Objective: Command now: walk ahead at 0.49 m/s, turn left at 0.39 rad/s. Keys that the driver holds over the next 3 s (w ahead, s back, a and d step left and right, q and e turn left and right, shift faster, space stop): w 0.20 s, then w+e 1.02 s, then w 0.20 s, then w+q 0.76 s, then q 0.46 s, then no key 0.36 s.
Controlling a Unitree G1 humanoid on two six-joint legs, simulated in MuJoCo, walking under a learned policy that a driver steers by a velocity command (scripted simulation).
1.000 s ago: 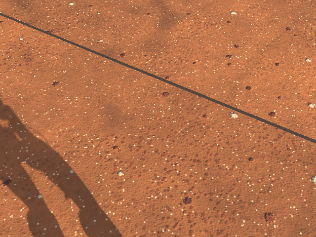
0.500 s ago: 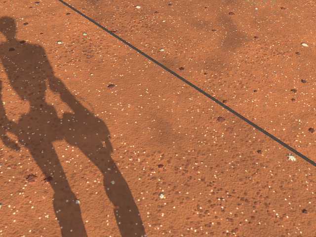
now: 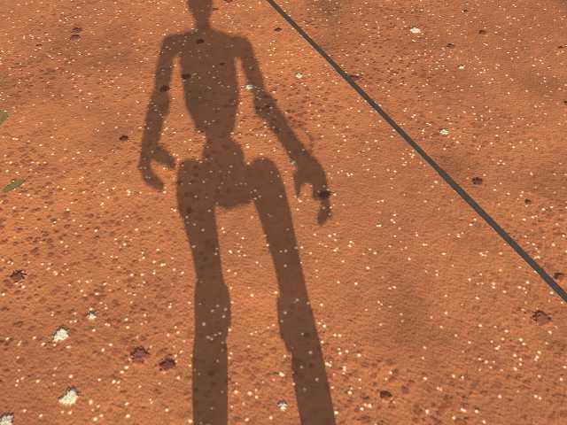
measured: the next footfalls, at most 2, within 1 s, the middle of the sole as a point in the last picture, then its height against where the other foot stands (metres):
left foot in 0.34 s outside the picture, level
right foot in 0.90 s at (344, 370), level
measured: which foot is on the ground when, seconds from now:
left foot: up 0.00-0.32, down 0.34-0.90, up 0.92-1.00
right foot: down 0.00-0.36, up 0.38-0.88, down 0.90-1.00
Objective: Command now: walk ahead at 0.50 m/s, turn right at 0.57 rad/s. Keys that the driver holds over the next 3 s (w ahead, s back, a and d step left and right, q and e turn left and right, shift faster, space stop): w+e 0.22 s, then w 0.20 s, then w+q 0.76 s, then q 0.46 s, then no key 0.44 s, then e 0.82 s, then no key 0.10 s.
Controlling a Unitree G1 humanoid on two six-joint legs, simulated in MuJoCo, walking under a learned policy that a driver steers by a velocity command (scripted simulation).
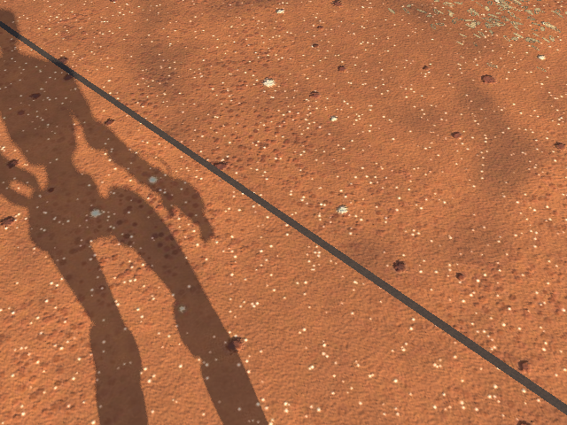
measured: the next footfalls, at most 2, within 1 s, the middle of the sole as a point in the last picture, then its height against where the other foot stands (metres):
left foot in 0.40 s outside the picture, level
right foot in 0.86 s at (363, 356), level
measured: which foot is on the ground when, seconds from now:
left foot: up 0.00-0.38, down 0.40-0.86, up 0.88-1.00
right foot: down 0.00-0.42, up 0.44-0.84, down 0.86-1.00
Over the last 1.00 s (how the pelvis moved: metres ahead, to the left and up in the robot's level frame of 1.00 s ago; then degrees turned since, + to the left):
0.51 -0.01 -0.01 -20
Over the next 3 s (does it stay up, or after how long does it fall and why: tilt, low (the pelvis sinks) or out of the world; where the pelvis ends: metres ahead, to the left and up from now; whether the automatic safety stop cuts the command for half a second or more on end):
stays up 0.80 0.04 0.02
